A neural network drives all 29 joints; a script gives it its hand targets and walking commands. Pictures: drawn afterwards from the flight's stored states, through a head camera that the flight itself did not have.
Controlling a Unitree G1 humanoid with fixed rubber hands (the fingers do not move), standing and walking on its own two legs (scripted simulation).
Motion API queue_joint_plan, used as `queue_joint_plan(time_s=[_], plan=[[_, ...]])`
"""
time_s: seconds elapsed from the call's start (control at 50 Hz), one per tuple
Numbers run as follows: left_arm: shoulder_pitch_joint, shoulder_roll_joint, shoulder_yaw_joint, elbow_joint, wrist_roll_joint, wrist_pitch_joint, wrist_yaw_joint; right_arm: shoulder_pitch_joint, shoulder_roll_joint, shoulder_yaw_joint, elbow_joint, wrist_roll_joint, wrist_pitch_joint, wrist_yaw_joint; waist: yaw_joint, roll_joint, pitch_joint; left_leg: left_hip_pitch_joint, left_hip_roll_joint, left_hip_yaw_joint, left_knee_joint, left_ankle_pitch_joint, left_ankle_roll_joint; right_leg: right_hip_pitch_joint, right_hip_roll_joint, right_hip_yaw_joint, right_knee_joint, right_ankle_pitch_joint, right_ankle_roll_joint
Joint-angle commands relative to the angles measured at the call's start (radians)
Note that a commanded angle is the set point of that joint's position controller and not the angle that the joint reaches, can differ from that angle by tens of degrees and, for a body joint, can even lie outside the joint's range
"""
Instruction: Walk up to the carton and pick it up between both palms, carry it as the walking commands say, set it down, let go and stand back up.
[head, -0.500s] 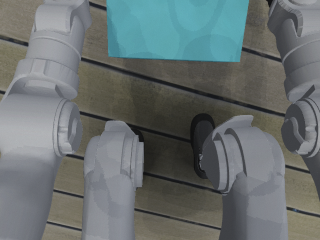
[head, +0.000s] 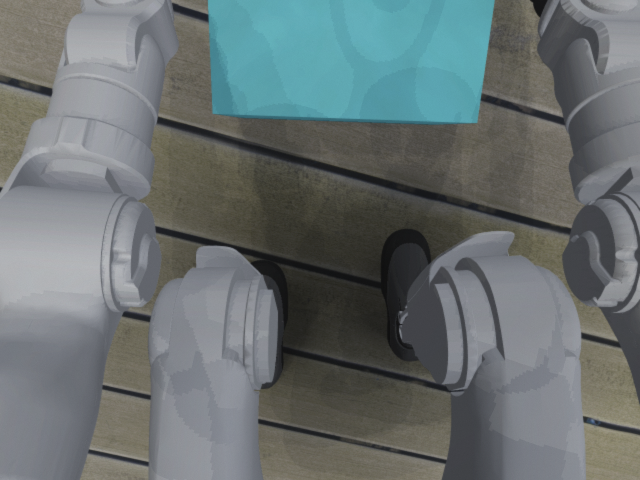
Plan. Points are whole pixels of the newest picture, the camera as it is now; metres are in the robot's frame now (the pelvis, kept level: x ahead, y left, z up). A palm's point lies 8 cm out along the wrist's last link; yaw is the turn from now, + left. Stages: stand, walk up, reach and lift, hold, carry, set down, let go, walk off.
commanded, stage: set down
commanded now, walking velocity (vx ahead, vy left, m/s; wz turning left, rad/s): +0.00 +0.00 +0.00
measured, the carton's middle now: out of the picture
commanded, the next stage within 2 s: none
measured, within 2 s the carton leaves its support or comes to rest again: neither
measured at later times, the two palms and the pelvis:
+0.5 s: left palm out of the picture +0.56 +0.13 -0.18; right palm out of the picture +0.53 -0.22 -0.18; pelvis +0.00 +0.00 +0.00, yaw +0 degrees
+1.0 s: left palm out of the picture +0.57 +0.14 -0.19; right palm out of the picture +0.54 -0.25 -0.19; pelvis +0.01 -0.01 -0.01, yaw -1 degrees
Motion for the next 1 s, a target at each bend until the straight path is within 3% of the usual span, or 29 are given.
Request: queue_joint_plan(time_s=[0.0,0.08,0.12,0.16,0.18,0.2,0.22,0.26,0.34,0.36,0.4,0.44,0.46,0.5,0.54,0.56,0.58,0.6,0.62,0.66,0.68,0.76,0.78,0.8,0.88,0.9,0.92,0.96,0.98], plan=[[-0.493,-0.791,-0.142,-0.198,-0.048,-0.041,-0.241,-0.510,0.672,0.138,-0.191,0.036,-0.034,0.215,-0.053,0.048,-0.979,0.247,-0.011,0.000,-0.205,0.235,0.027,0.524,0.057,0.010,-0.106,0.292,-0.034],[-0.517,-0.824,-0.170,-0.227,-0.050,-0.041,-0.242,-0.516,0.662,0.132,-0.215,0.040,-0.040,0.220,-0.072,0.083,-1.005,0.300,-0.009,-0.020,-0.218,0.269,0.017,0.532,0.053,0.005,-0.091,0.332,-0.039],[-0.487,-0.782,-0.143,-0.208,-0.037,-0.039,-0.246,-0.498,0.674,0.150,-0.231,0.041,-0.036,0.222,-0.048,0.040,-0.991,0.317,-0.003,-0.023,-0.206,0.280,0.023,0.537,0.057,0.009,-0.091,0.325,-0.031],[-0.502,-0.757,-0.140,-0.214,-0.043,-0.042,-0.243,-0.486,0.644,0.143,-0.218,0.030,-0.036,0.220,-0.065,0.007,-0.977,0.265,-0.005,-0.011,-0.202,0.240,0.024,0.554,0.054,0.003,-0.092,0.303,-0.031],[-0.518,-0.761,-0.142,-0.212,-0.033,-0.038,-0.242,-0.521,0.649,0.136,-0.225,0.026,-0.035,0.223,-0.059,0.025,-0.957,0.278,-0.004,-0.022,-0.211,0.244,0.025,0.511,0.052,-0.002,-0.087,0.298,-0.027],[-0.503,-0.783,-0.154,-0.196,-0.041,-0.032,-0.248,-0.489,0.611,0.143,-0.214,0.024,-0.037,0.220,-0.086,0.038,-0.960,0.286,0.000,-0.019,-0.206,0.220,0.016,0.541,0.045,0.003,-0.089,0.285,-0.036],[-0.512,-0.768,-0.138,-0.214,-0.041,-0.037,-0.243,-0.514,0.614,0.111,-0.218,0.015,-0.036,0.215,-0.062,0.066,-0.926,0.231,-0.009,-0.013,-0.211,0.217,0.015,0.515,0.055,0.010,-0.093,0.283,-0.039],[-0.530,-0.740,-0.147,-0.222,-0.030,-0.041,-0.239,-0.476,0.607,0.104,-0.186,0.008,-0.040,0.214,-0.083,0.049,-0.921,0.270,0.000,-0.031,-0.214,0.219,0.019,0.477,0.047,0.001,-0.090,0.281,-0.032],[-0.459,-0.669,-0.120,-0.192,-0.017,-0.048,-0.220,-0.476,0.539,0.099,-0.192,0.011,-0.050,0.199,-0.058,0.061,-0.983,0.309,0.003,-0.014,-0.194,0.250,0.013,0.551,0.047,0.011,-0.090,0.298,-0.033],[-0.480,-0.628,-0.100,-0.199,-0.035,-0.056,-0.214,-0.494,0.508,0.110,-0.220,0.014,-0.057,0.186,-0.046,0.016,-0.966,0.288,0.005,-0.011,-0.196,0.251,0.013,0.574,0.041,0.018,-0.092,0.304,-0.029],[-0.437,-0.585,-0.078,-0.162,-0.007,-0.049,-0.206,-0.459,0.430,0.080,-0.174,-0.001,-0.053,0.167,-0.055,0.029,-0.925,0.239,0.009,-0.002,-0.194,0.190,0.008,0.583,0.045,0.017,-0.102,0.251,-0.029],[-0.449,-0.496,-0.083,-0.184,-0.005,-0.061,-0.186,-0.417,0.387,0.050,-0.146,0.001,-0.063,0.148,-0.060,0.036,-0.976,0.291,0.022,-0.018,-0.194,0.248,0.003,0.583,0.041,0.008,-0.081,0.320,-0.024],[-0.437,-0.407,-0.075,-0.183,-0.001,-0.070,-0.168,-0.375,0.300,0.002,-0.123,-0.031,-0.068,0.129,-0.088,0.058,-0.938,0.288,0.018,-0.022,-0.202,0.228,0.001,0.546,0.044,0.003,-0.093,0.296,-0.026],[-0.428,-0.322,-0.060,-0.169,-0.019,-0.071,-0.140,-0.416,0.178,0.019,-0.169,-0.017,-0.088,0.090,-0.077,0.025,-0.960,0.278,0.024,-0.023,-0.205,0.241,-0.004,0.613,0.029,0.012,-0.103,0.315,-0.021],[-0.446,-0.074,-0.058,-0.179,-0.022,-0.088,-0.081,-0.355,-0.019,-0.041,-0.146,-0.014,-0.106,0.040,-0.083,0.050,-1.029,0.357,0.036,-0.016,-0.193,0.245,-0.016,0.603,0.033,0.001,-0.094,0.304,-0.014],[-0.422,-0.071,-0.073,-0.189,-0.043,-0.094,-0.063,-0.338,-0.042,-0.040,-0.133,-0.017,-0.117,0.023,-0.099,0.051,-1.007,0.348,0.037,-0.042,-0.213,0.283,-0.013,0.578,0.025,0.004,-0.096,0.338,-0.018],[-0.375,-0.006,-0.044,-0.122,-0.029,-0.085,-0.041,-0.308,-0.095,-0.053,-0.056,-0.007,-0.112,0.003,-0.067,0.045,-1.029,0.363,0.034,-0.032,-0.200,0.262,-0.018,0.590,0.029,0.009,-0.088,0.317,-0.013],[-0.380,0.004,-0.035,-0.094,-0.035,-0.083,-0.030,-0.330,-0.136,-0.048,-0.053,-0.014,-0.115,-0.008,-0.081,0.043,-1.009,0.337,0.033,-0.017,-0.202,0.240,-0.020,0.603,0.027,0.015,-0.108,0.307,-0.018],[-0.365,0.056,-0.014,-0.080,-0.028,-0.084,-0.018,-0.325,-0.133,-0.031,-0.057,0.010,-0.119,-0.017,-0.055,0.006,-1.070,0.348,0.049,-0.025,-0.183,0.277,-0.015,0.626,0.017,0.022,-0.088,0.340,-0.008],[-0.361,0.086,-0.020,-0.102,-0.036,-0.092,-0.004,-0.314,-0.144,-0.037,-0.073,0.017,-0.129,-0.032,-0.053,-0.011,-1.136,0.363,0.044,-0.033,-0.183,0.333,-0.014,0.641,0.022,0.018,-0.084,0.395,-0.002],[-0.356,0.066,-0.028,-0.093,-0.049,-0.094,0.001,-0.290,-0.188,-0.049,-0.027,0.017,-0.133,-0.040,-0.084,0.009,-1.140,0.340,0.050,-0.026,-0.183,0.301,-0.021,0.633,0.016,0.022,-0.085,0.381,-0.011],[-0.294,0.121,-0.013,-0.048,-0.022,-0.088,0.004,-0.241,-0.180,-0.047,0.016,0.029,-0.125,-0.046,-0.049,0.015,-1.129,0.359,0.065,-0.039,-0.178,0.318,-0.019,0.620,0.010,0.033,-0.081,0.384,-0.004],[-0.291,0.093,-0.036,-0.078,-0.029,-0.090,0.004,-0.237,-0.192,-0.077,0.011,0.019,-0.134,-0.044,-0.062,0.047,-1.135,0.354,0.065,-0.050,-0.194,0.319,-0.022,0.579,0.014,0.023,-0.079,0.388,-0.007],[-0.248,0.092,-0.023,-0.039,-0.030,-0.085,0.000,-0.237,-0.199,-0.042,0.024,0.043,-0.132,-0.038,-0.038,0.028,-1.125,0.335,0.067,-0.043,-0.178,0.329,-0.024,0.597,0.007,0.038,-0.075,0.393,-0.007],[-0.301,0.154,0.002,-0.145,-0.011,-0.101,0.010,-0.284,-0.195,-0.035,-0.042,0.068,-0.137,-0.032,0.002,0.015,-1.181,0.352,0.074,-0.037,-0.171,0.335,-0.016,0.631,0.010,0.047,-0.063,0.415,-0.003],[-0.304,0.137,-0.008,-0.146,-0.038,-0.099,0.007,-0.292,-0.212,-0.031,-0.072,0.063,-0.139,-0.026,-0.020,-0.030,-1.187,0.312,0.072,-0.035,-0.165,0.356,-0.016,0.653,0.012,0.050,-0.062,0.451,-0.005],[-0.321,0.145,-0.033,-0.154,-0.041,-0.094,0.003,-0.275,-0.236,-0.050,-0.021,0.051,-0.130,-0.026,-0.041,0.023,-1.150,0.337,0.077,-0.037,-0.181,0.332,-0.019,0.612,0.006,0.042,-0.063,0.421,-0.009],[-0.262,0.143,-0.011,-0.109,-0.026,-0.084,-0.002,-0.286,-0.210,0.004,-0.052,0.078,-0.122,-0.018,0.009,0.004,-1.142,0.312,0.075,-0.024,-0.166,0.314,-0.016,0.651,0.005,0.058,-0.070,0.417,-0.005],[-0.287,0.171,-0.015,-0.137,-0.033,-0.086,0.000,-0.266,-0.249,-0.055,-0.054,0.061,-0.129,-0.019,-0.028,0.016,-1.173,0.344,0.086,-0.033,-0.164,0.332,-0.016,0.647,0.005,0.044,-0.054,0.428,-0.007]])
